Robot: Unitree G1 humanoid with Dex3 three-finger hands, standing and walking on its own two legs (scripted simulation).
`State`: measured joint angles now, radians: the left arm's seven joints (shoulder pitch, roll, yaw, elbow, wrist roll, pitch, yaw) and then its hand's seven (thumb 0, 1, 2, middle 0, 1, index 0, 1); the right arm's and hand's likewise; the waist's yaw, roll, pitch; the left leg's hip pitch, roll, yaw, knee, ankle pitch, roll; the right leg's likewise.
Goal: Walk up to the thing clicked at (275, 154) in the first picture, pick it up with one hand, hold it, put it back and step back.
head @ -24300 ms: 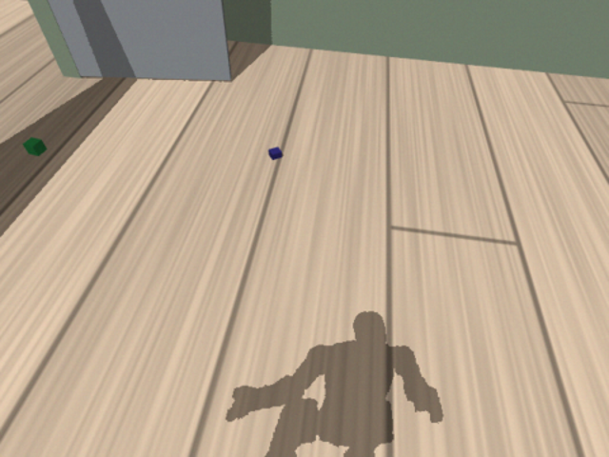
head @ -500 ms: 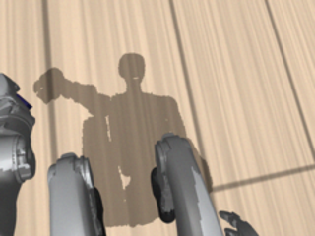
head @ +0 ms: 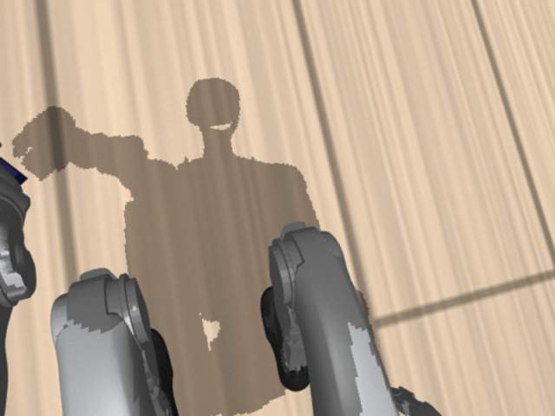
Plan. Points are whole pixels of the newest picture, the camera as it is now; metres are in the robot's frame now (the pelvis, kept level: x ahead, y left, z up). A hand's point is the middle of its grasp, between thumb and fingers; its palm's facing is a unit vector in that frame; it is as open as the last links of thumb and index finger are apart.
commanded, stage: crouch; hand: left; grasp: from above
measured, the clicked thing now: out of the picture +0.49 +0.29 -0.20
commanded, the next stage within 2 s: lower in 0.04 s
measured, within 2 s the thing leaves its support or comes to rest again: rests again in 1.54 s
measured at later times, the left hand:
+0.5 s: hand (8, 184) +0.48 +0.28 -0.20, palm faces -0.34 -0.28 -0.90, open 7.5 cm
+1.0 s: hand (24, 184) +0.49 +0.27 -0.24, palm faces -0.33 -0.30 -0.90, open 7.5 cm
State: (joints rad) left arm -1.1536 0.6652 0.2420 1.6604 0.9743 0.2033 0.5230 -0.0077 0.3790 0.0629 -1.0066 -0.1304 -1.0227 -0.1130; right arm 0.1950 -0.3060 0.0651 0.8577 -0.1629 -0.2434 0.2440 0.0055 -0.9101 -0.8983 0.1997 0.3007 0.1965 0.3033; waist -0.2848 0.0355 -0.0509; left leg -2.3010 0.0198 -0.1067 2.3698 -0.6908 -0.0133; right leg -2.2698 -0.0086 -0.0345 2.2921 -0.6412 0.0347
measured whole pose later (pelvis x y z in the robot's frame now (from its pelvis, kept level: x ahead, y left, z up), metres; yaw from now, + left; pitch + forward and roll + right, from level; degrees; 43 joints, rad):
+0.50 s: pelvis +0.00 +0.00 -0.02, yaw -2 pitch +33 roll -8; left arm -1.16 0.76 0.25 1.72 1.01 0.14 0.55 -0.01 0.36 0.13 -0.99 -0.15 -1.00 -0.15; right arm 0.19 -0.34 0.11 0.83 -0.19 -0.27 0.28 0.00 -0.92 -0.90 0.20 0.30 0.19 0.30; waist -0.32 -0.01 0.03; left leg -2.35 0.02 -0.15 2.47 -0.70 -0.02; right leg -2.31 0.00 -0.07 2.36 -0.63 0.04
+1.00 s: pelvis +0.00 +0.01 -0.03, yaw -5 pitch +31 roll -11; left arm -1.19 0.87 0.29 1.80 1.01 0.12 0.64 -0.01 0.34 0.17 -1.00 -0.14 -1.00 -0.16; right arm 0.18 -0.35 0.19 0.78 -0.22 -0.30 0.34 0.00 -0.91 -0.90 0.20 0.30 0.19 0.30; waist -0.38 -0.05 0.12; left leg -2.35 0.03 -0.20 2.50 -0.72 -0.01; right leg -2.28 0.02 -0.11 2.35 -0.63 0.06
